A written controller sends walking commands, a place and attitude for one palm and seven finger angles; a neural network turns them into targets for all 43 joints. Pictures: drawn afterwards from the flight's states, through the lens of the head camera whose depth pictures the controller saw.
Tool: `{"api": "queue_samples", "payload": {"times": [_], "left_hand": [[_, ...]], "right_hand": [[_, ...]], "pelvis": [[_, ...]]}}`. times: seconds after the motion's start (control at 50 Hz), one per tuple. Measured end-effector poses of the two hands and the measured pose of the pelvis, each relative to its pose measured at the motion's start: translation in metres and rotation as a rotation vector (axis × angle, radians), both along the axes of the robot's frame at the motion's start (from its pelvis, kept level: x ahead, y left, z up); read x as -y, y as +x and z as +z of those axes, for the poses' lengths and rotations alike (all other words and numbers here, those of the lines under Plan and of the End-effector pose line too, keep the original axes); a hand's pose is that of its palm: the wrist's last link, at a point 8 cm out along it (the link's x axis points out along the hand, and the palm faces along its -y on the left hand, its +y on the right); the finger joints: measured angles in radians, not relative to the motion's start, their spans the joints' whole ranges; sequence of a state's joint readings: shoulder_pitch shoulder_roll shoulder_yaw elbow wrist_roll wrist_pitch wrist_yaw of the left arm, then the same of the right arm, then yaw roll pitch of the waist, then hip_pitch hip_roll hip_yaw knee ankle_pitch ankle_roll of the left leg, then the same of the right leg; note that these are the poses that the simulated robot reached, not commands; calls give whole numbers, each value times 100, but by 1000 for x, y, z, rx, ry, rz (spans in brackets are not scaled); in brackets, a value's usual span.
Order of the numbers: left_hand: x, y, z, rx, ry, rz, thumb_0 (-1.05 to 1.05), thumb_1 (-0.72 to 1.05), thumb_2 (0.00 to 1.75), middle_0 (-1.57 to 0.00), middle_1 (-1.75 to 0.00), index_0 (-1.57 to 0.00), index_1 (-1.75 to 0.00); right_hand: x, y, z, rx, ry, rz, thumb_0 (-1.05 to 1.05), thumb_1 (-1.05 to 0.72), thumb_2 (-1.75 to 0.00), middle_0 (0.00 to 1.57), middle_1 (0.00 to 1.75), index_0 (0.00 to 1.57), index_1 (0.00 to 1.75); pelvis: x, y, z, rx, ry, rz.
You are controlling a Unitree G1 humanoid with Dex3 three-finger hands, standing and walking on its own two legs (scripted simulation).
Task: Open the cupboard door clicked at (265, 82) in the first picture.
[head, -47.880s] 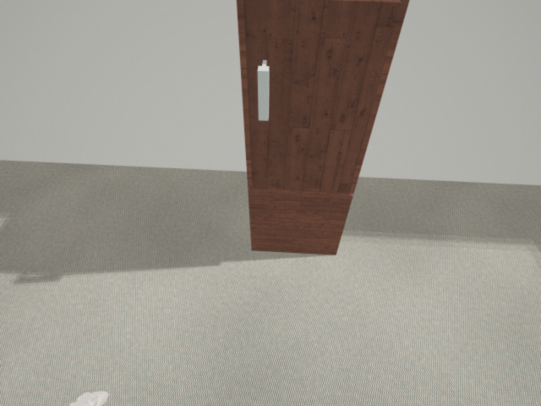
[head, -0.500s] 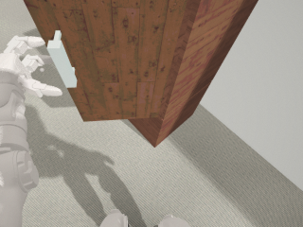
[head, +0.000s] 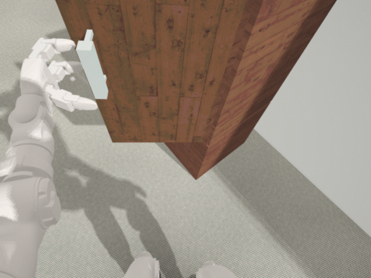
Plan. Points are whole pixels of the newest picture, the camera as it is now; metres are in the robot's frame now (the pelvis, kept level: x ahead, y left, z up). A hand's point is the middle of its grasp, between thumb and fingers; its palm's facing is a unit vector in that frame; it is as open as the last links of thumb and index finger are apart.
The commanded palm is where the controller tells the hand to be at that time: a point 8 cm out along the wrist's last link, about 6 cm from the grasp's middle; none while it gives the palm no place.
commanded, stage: slide the fingers in behind the handle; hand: left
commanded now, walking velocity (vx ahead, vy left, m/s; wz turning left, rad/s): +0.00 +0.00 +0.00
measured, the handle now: (95, 65) +0.54 +0.18 +0.10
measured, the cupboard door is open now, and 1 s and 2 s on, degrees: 54 51 51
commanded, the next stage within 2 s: move the hooked fingers beside the handle in 0.54 s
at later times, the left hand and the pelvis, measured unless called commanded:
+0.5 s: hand (75, 76) +0.50 +0.22 +0.10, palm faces +0.08 -1.00 +0.00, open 14.4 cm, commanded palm +0.49 +0.22 +0.10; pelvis +0.00 +0.00 +0.00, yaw +1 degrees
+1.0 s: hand (90, 78) +0.51 +0.19 +0.10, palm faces +0.03 -1.00 +0.02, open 14.3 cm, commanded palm +0.48 +0.24 +0.10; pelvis +0.01 +0.00 +0.00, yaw -1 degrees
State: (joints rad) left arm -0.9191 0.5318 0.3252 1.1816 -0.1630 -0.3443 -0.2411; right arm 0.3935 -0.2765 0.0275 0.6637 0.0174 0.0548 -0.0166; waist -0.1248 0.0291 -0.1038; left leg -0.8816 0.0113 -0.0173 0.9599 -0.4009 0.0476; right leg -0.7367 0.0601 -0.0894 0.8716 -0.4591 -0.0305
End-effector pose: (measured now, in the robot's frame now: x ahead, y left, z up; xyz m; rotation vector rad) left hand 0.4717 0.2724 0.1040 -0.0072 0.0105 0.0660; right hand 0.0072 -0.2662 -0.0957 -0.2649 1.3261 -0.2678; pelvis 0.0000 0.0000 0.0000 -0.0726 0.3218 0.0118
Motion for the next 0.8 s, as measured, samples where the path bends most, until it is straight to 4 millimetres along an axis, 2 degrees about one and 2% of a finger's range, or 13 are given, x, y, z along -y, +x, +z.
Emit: {"api": "queue_samples", "payload": {"times": [0.24, 0.62, 0.8], "left_hand": [[6, -4, -1, 8, 3, 20, -1, -50, 30, -21, -119, -21, -119], [5, 12, 0, 7, 6, 10, -1, -50, 30, -22, -120, -22, -120], [8, 10, -1, 7, 12, 11, -1, -50, 30, -21, -119, -19, -119]], "right_hand": [[-5, -6, -3, -16, 21, 13, 0, -91, -90, 20, 30, 21, 30], [-5, -4, -3, -24, 9, 25, 0, -91, -90, 20, 30, 21, 30], [-8, -2, -4, -34, 28, 15, 0, -91, -90, 20, 30, 20, 30]], "pelvis": [[-2, -1, -1, 4, -3, 13], [-4, -1, -4, -26, -7, 15], [-5, 5, -2, -21, -6, 14]]}}
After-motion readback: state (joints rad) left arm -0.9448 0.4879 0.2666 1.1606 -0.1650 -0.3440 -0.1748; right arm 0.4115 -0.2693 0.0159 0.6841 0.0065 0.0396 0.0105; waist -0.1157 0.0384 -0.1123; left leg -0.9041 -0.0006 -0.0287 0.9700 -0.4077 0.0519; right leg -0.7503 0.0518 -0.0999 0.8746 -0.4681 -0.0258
